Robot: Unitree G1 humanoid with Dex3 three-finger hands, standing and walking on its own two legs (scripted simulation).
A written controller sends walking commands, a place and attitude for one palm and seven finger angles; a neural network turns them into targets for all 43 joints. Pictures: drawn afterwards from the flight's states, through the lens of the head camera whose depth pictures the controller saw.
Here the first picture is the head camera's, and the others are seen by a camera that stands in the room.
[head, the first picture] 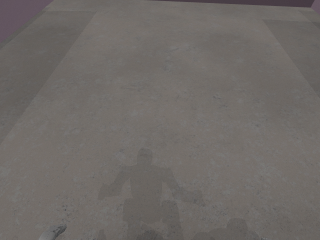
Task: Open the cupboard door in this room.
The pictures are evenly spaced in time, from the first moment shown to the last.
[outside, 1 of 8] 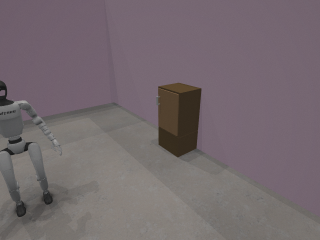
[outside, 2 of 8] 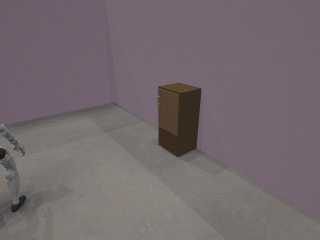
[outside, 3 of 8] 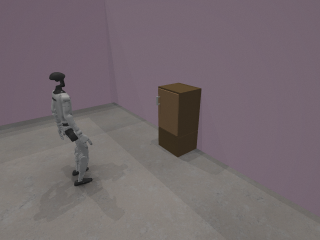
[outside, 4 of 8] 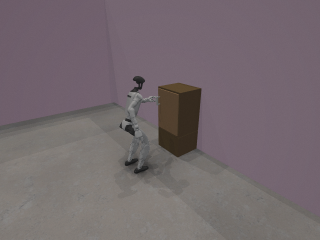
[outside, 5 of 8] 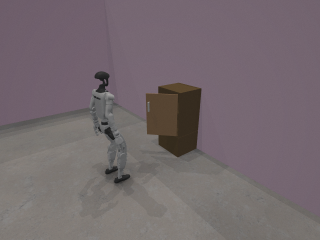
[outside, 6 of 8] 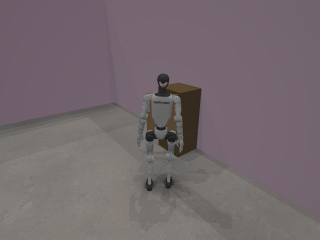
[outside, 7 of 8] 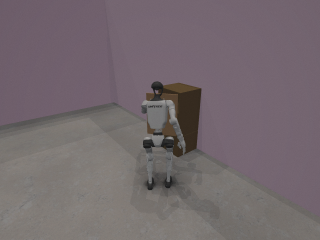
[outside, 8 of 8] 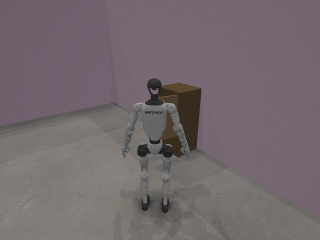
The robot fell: no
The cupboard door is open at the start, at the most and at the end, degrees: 0 83 83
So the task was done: yes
